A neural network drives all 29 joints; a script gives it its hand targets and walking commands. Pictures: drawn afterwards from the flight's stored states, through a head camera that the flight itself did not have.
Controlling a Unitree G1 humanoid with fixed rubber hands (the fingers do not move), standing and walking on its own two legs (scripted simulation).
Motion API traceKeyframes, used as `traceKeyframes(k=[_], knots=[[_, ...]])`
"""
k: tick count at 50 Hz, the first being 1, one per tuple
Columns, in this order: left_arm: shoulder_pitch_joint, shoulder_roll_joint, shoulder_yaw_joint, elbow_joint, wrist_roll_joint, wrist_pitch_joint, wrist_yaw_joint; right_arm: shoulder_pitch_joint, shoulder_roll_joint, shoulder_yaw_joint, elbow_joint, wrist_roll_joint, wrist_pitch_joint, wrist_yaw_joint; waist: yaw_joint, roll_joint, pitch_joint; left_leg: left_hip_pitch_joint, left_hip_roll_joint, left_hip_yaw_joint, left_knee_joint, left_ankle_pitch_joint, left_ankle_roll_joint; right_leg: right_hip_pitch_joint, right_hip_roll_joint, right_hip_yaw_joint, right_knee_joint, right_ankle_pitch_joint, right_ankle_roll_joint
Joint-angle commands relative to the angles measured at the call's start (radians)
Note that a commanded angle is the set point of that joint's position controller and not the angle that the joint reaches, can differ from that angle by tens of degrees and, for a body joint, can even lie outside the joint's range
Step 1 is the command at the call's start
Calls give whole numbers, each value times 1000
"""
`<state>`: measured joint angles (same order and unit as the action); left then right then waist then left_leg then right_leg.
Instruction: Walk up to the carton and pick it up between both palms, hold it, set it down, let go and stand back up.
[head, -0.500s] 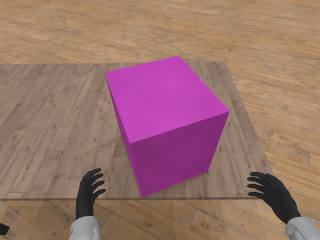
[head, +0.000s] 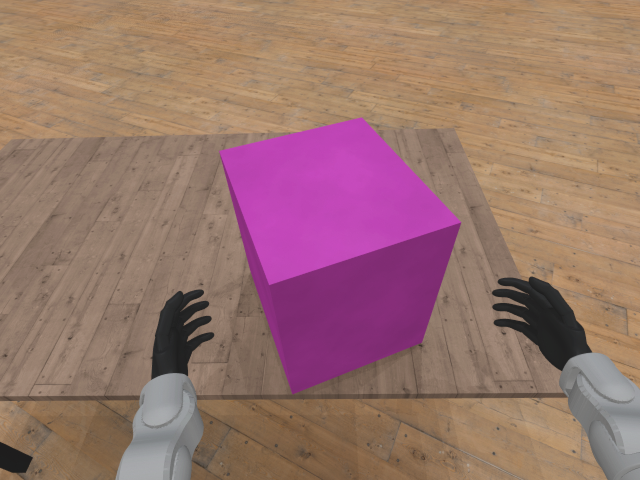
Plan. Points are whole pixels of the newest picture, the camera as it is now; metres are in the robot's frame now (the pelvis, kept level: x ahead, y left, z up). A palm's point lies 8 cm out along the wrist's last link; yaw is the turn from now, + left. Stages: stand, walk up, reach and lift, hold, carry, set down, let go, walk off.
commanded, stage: reach and lift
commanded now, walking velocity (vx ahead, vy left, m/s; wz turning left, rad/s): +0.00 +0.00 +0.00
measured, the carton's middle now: (327, 253) +0.46 +0.07 +0.01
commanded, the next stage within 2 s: none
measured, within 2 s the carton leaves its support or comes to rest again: neither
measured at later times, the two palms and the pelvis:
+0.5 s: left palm (156, 307) +0.26 +0.24 +0.12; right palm (542, 275) +0.38 -0.21 +0.09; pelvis -0.01 +0.00 +0.00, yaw +0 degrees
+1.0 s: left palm (154, 258) +0.30 +0.25 +0.15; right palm (527, 215) +0.43 -0.18 +0.14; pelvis -0.01 +0.00 +0.00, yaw +1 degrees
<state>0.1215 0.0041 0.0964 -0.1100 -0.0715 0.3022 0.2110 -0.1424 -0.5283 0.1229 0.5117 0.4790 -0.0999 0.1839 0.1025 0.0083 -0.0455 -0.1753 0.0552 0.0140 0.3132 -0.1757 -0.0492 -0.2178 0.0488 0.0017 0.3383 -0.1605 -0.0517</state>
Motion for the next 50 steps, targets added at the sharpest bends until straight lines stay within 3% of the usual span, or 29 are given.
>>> traceKeyframes(k=[1,2,3,7,10,12,13,14,15,17,19,21,23,25,26,27,28,30,33,34,35,38,40,41,42,44,46,47,50], knots=[[-248,64,20,-197,11,4,-3,-358,-204,-102,-165,-13,7,-1,6,-101,-207,23,-64,17,-26,184,40,158,-7,57,-56,132,5],[-312,75,21,-142,11,16,1,-423,-223,-117,-156,-7,23,3,-1,-106,-180,3,-59,14,-36,121,46,131,-8,59,-63,55,1],[-302,56,37,-169,5,23,6,-404,-194,-108,-150,-20,33,5,24,-108,-190,-4,-62,19,-34,110,56,126,-9,69,-62,39,-1],[-381,75,44,-196,2,70,19,-502,-215,-106,-220,-11,59,-1,47,-88,-279,18,-71,20,-26,177,47,163,-9,69,-48,114,6],[-437,112,75,-272,-3,95,13,-524,-225,-117,-227,-8,77,-24,21,-68,-355,41,-76,21,-16,254,41,198,-6,65,-17,266,20],[-462,93,71,-253,-2,129,8,-551,-239,-129,-193,-20,102,-34,3,-46,-356,73,-73,17,-9,276,35,172,-1,63,-26,273,21],[-415,89,90,-243,12,145,7,-541,-241,-120,-208,-11,107,-39,15,-60,-354,72,-71,9,-7,289,40,198,1,63,-19,296,24],[-507,110,73,-244,-3,157,6,-609,-250,-131,-211,-9,118,-44,-3,-55,-373,69,-70,8,-8,260,37,187,6,54,-18,274,23],[-456,96,92,-243,3,172,7,-571,-243,-131,-174,-11,134,-43,6,-52,-354,72,-67,5,-8,278,39,174,9,59,-21,269,19],[-507,115,95,-267,-17,209,10,-618,-257,-136,-174,-8,165,-41,3,-57,-387,84,-67,14,-5,318,34,172,25,30,-16,275,20],[-524,114,102,-261,-11,244,11,-639,-253,-116,-168,2,192,-45,24,-49,-412,60,-64,12,6,363,29,200,26,31,-10,323,18],[-554,150,120,-195,-25,255,-3,-685,-247,-92,-163,9,212,-51,30,-98,-378,8,-64,17,-4,291,36,226,17,40,-13,300,24],[-570,136,118,-173,-17,273,0,-733,-249,-90,-161,10,230,-50,42,-83,-357,-8,-65,18,-18,272,47,225,17,42,-16,268,28],[-589,151,117,-114,-31,298,-6,-752,-243,-81,-121,4,255,-49,32,-123,-316,-34,-65,12,-23,211,54,198,2,55,-36,194,34],[-734,170,121,-91,-31,306,-9,-857,-233,-86,-100,-4,274,-51,34,-129,-313,-72,-64,16,-28,138,61,179,-10,77,-41,130,39],[-682,162,136,-64,-24,316,-3,-825,-213,-64,-105,-5,284,-48,68,-143,-315,-71,-64,19,-32,122,58,183,-6,79,-57,64,36],[-740,175,119,-103,-51,316,2,-876,-215,-59,-135,11,289,-46,79,-147,-323,-106,-62,21,-24,101,53,196,-18,93,-66,11,41],[-711,182,128,-142,-60,325,13,-845,-210,-80,-159,4,299,-52,69,-146,-416,-99,-62,8,-17,171,49,234,-16,86,-35,147,40],[-800,212,154,-153,-44,355,22,-919,-229,-76,-140,12,319,-66,73,-100,-498,-102,-76,13,-5,201,39,281,-20,92,-3,261,48],[-802,211,163,-160,-49,362,22,-934,-243,-77,-190,17,320,-70,73,-109,-522,-107,-76,15,9,238,41,298,-12,82,15,317,52],[-782,217,157,-187,-34,370,20,-924,-251,-75,-160,20,329,-73,65,-85,-555,-92,-75,16,3,281,38,326,-12,74,33,425,55],[-823,232,179,-177,-23,387,7,-929,-262,-86,-129,13,343,-93,26,-86,-554,-105,-81,2,5,289,32,359,-16,72,48,498,67],[-831,214,155,-238,-36,399,9,-942,-271,-93,-125,32,346,-91,24,-36,-584,-59,-78,3,17,347,18,339,-9,61,47,535,61],[-889,223,153,-243,-34,402,10,-986,-276,-104,-136,27,347,-93,6,-29,-582,-44,-77,3,22,352,12,321,-7,60,53,536,64],[-870,215,148,-174,-42,411,6,-979,-281,-108,-75,11,357,-94,-2,-54,-542,-54,-75,-5,21,321,14,275,3,48,41,477,63],[-883,225,138,-173,-30,417,6,-1016,-285,-93,-83,34,361,-93,18,-35,-539,-45,-71,0,14,321,19,283,-2,42,37,460,61],[-939,228,142,-130,-49,422,7,-1053,-280,-89,-39,29,374,-87,8,-71,-505,-65,-67,-11,19,295,19,244,-1,39,32,401,55],[-968,234,134,-134,-50,424,13,-1110,-283,-72,-98,34,372,-82,33,-69,-537,-43,-58,-6,16,287,26,247,11,28,30,363,52],[-978,244,147,-43,-49,433,13,-1143,-250,-31,-42,49,392,-77,68,-104,-518,-95,-59,-2,14,246,39,266,2,52,14,296,49]])
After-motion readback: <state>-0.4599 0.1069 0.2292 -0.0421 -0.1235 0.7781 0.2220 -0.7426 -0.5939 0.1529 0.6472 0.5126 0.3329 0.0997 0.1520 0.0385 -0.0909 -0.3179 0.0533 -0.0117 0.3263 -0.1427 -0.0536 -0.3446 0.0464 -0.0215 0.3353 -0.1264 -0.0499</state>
